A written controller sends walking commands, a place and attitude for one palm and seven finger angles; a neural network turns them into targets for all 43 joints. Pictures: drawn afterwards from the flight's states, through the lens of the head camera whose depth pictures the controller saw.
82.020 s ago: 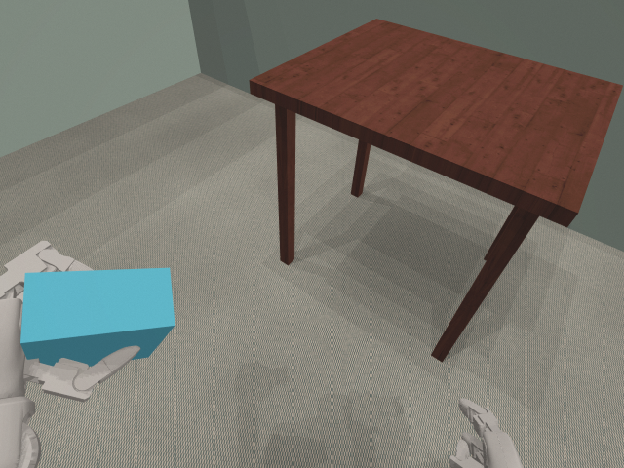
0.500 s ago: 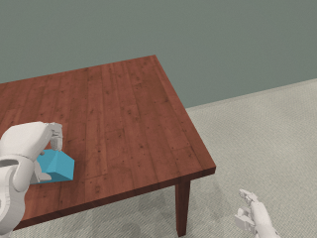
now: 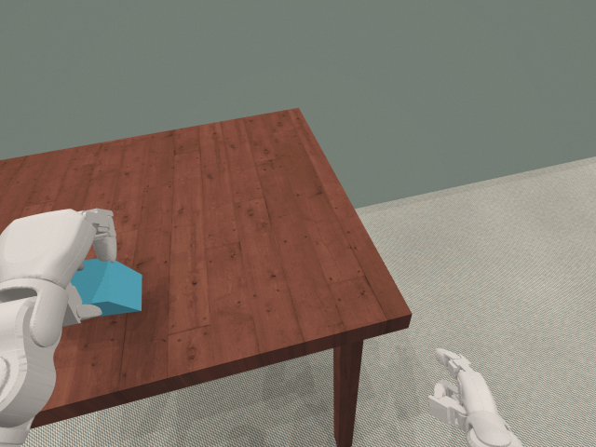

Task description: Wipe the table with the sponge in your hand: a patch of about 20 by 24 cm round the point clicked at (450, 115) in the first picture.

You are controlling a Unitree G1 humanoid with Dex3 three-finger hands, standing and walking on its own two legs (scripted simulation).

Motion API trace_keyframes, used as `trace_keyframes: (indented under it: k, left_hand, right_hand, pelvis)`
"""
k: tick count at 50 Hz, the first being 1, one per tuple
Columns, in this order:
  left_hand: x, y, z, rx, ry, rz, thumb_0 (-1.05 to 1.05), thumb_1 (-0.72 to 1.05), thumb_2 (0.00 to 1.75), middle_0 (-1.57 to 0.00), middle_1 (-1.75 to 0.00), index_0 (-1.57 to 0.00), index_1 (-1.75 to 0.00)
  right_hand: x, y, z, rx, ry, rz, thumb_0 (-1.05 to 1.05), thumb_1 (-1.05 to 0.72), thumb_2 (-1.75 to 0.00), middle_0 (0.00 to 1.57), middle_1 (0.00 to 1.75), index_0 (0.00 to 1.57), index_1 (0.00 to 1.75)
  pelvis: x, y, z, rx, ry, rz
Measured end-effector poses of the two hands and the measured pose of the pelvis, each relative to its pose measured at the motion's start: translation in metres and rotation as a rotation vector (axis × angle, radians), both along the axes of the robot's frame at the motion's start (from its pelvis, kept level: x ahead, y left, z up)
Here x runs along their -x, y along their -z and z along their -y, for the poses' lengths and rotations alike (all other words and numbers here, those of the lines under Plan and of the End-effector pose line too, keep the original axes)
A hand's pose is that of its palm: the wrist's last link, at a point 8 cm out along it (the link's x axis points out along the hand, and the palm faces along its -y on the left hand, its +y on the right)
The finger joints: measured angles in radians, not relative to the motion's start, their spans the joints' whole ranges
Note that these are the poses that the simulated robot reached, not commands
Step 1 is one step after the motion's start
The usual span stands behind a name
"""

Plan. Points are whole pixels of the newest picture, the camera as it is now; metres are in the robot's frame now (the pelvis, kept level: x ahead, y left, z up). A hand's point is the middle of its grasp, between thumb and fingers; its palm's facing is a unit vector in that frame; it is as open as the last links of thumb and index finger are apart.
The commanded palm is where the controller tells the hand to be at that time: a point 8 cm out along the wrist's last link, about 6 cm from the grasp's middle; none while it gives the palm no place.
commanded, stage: lower the sponge onto the table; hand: left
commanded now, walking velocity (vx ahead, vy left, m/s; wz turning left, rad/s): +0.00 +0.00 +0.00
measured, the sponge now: (78, 294) +0.24 +0.36 +0.09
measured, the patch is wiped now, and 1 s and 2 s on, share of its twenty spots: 0.95 0.95 0.95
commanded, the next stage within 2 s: wipe forward along the first lane in 1.22 s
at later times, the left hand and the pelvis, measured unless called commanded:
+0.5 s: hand (91, 285) +0.23 +0.31 +0.13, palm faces +0.06 -0.05 -1.00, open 8.9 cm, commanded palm +0.20 +0.31 +0.19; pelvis +0.00 +0.00 +0.00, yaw +0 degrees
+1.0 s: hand (96, 287) +0.23 +0.31 +0.13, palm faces +0.03 -0.02 -1.00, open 8.9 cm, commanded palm +0.20 +0.30 +0.17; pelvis +0.00 -0.01 +0.00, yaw +1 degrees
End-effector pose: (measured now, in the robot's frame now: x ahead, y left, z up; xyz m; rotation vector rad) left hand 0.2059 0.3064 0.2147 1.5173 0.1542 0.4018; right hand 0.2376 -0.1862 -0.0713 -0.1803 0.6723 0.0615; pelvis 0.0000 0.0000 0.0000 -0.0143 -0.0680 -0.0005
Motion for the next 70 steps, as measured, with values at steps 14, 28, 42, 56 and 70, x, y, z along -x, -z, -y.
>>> trace_keyframes:
  k: [14,28,42,56,70]
  left_hand:
    - [0.000,0.024,0.010,0.014,0.044,-0.133,0.00,-0.50,0.97,-0.90,-1.56,-0.95,-1.59]
    - [0.000,0.034,-0.001,0.057,-0.061,-0.110,-0.01,-0.50,0.96,-0.90,-1.55,-0.95,-1.59]
    - [-0.007,0.034,0.002,0.030,-0.036,-0.135,-0.01,-0.53,0.98,-0.92,-1.56,-0.97,-1.59]
    - [-0.002,0.037,0.004,0.031,-0.054,-0.117,-0.01,-0.52,0.99,-0.91,-1.58,-0.96,-1.61]
    - [-0.006,0.040,0.003,0.028,-0.056,-0.127,-0.02,-0.55,1.02,-0.92,-1.59,-0.97,-1.63]
  right_hand:
    - [0.002,-0.002,0.005,0.037,0.011,0.031,0.02,-0.90,-0.90,0.20,0.30,0.20,0.30]
    - [0.015,0.009,0.013,0.015,0.023,-0.036,0.02,-0.90,-0.90,0.20,0.30,0.20,0.30]
    - [0.009,0.011,0.019,0.011,0.033,-0.025,0.02,-0.90,-0.90,0.20,0.30,0.20,0.30]
    - [0.010,0.014,0.032,0.017,0.051,-0.046,0.02,-0.90,-0.90,0.20,0.30,0.20,0.30]
    - [0.017,0.017,0.039,0.024,0.074,-0.059,0.02,-0.90,-0.90,0.20,0.30,0.20,0.30]
  pelvis:
    - [0.006,0.001,-0.002,0.004,-0.023,0.001]
    - [0.004,0.001,0.000,0.000,-0.008,-0.011]
    - [-0.001,0.001,0.006,-0.002,-0.016,-0.016]
    - [-0.007,0.003,0.010,-0.004,-0.012,-0.029]
    - [-0.006,0.005,0.011,-0.003,-0.012,-0.041]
